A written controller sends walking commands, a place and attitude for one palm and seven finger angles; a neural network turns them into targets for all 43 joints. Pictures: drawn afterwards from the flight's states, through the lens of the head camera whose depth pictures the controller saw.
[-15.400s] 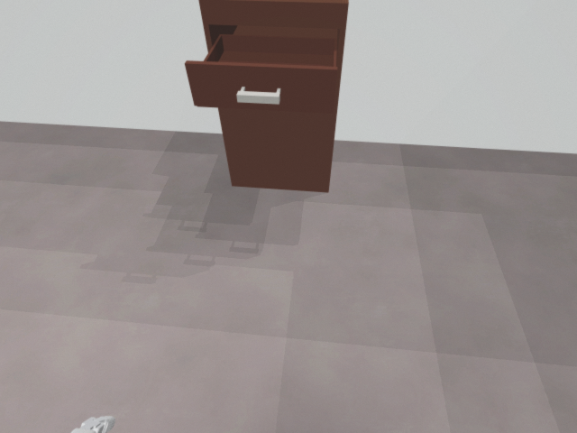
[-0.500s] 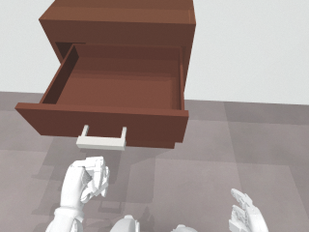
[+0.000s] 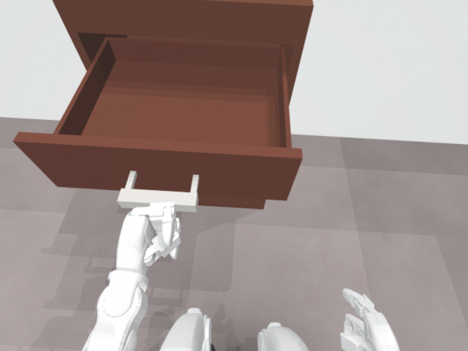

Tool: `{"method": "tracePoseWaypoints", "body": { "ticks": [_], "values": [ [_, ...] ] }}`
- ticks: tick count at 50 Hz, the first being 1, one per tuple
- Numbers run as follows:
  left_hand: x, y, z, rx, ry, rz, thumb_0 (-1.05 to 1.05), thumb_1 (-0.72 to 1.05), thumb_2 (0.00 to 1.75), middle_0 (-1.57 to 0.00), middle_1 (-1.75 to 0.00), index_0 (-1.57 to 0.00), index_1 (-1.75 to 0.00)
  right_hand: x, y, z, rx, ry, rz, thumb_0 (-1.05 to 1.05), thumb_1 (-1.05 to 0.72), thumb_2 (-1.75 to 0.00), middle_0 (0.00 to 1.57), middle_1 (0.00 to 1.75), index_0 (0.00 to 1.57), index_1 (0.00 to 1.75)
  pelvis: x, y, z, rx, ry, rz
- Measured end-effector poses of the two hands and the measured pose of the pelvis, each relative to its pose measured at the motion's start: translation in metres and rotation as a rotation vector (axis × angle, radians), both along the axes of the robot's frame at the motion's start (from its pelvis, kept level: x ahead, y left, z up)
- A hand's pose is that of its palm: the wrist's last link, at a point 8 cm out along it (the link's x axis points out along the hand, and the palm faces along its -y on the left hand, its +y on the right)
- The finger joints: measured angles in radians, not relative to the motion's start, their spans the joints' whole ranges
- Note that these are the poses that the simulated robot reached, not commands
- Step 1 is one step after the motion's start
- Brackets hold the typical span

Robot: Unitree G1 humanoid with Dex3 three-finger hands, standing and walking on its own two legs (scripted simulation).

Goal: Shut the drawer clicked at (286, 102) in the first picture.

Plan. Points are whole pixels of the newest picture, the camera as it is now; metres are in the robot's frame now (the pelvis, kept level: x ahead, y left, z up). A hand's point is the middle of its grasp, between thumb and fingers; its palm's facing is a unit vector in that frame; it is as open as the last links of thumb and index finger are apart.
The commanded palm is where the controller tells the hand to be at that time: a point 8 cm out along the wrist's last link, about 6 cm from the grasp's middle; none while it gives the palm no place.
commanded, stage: bring the fist close to the handle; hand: left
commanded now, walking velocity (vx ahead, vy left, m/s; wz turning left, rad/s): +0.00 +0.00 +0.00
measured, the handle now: (161, 189) +0.38 +0.14 +0.04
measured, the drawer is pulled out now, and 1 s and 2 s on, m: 0.30 0.25 0.11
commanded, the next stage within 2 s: push the drawer shut in 0.24 s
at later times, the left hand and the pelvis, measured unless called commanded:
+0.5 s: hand (185, 236) +0.29 +0.09 +0.04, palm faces -0.08 -1.00 -0.03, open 3.3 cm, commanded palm +0.29 +0.15 +0.04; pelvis +0.00 -0.01 +0.00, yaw +1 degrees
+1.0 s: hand (186, 207) +0.34 +0.09 +0.04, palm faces -0.07 -1.00 -0.05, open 3.0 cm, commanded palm +0.34 +0.15 +0.04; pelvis -0.01 -0.01 +0.00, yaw +0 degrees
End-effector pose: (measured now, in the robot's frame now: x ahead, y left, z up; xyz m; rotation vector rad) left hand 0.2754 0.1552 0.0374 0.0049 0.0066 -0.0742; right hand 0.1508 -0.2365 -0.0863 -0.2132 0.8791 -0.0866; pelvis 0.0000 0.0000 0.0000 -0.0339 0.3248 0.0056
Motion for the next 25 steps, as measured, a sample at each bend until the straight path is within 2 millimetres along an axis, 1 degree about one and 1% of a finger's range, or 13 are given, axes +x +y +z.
{"method": "tracePoseWaypoints", "body": {
  "ticks": [4,10,13,19,22,25],
  "values": [
    [-0.003,-0.003,0.004,0.002,0.002,-0.001,0.02,0.90,0.90,-1.40,-1.60,-1.40,-1.60,-0.003,0.002,0.001,0.008,0.014,-0.006,0.01,-0.91,-0.90,0.20,0.30,0.20,0.30,0.001,0.002,0.003,0.001,-0.004,-0.002],
    [-0.008,-0.008,0.001,0.003,0.017,-0.001,0.02,0.90,0.90,-1.40,-1.60,-1.40,-1.60,-0.003,0.003,0.003,0.009,0.015,-0.005,0.01,-0.91,-0.90,0.20,0.30,0.20,0.30,0.001,0.001,0.004,0.003,-0.006,-0.002],
    [-0.008,-0.007,0.000,0.009,0.008,0.006,0.02,0.90,0.90,-1.40,-1.60,-1.40,-1.60,-0.001,0.002,0.002,0.007,0.011,-0.001,0.01,-0.91,-0.90,0.20,0.30,0.20,0.30,0.001,0.000,0.003,0.003,-0.006,-0.002],
    [-0.007,-0.005,0.002,0.017,-0.005,0.017,0.02,0.90,0.90,-1.40,-1.60,-1.40,-1.60,0.004,0.000,0.001,0.010,0.003,0.008,0.01,-0.91,-0.90,0.20,0.30,0.20,0.30,0.000,-0.002,0.002,0.004,-0.007,0.002],
    [-0.005,-0.009,0.003,0.020,-0.008,0.007,0.02,0.90,0.90,-1.40,-1.60,-1.40,-1.60,0.006,-0.001,0.001,0.011,0.000,0.012,0.01,-0.91,-0.90,0.20,0.30,0.20,0.30,0.000,-0.004,0.002,0.004,-0.008,0.005],
    [0.001,-0.013,0.003,0.025,-0.012,-0.005,0.02,0.90,0.90,-1.40,-1.60,-1.41,-1.60,0.006,-0.002,0.000,0.009,0.001,0.014,0.01,-0.91,-0.90,0.20,0.30,0.20,0.30,-0.001,-0.006,0.001,0.006,-0.007,0.007]
  ]
}}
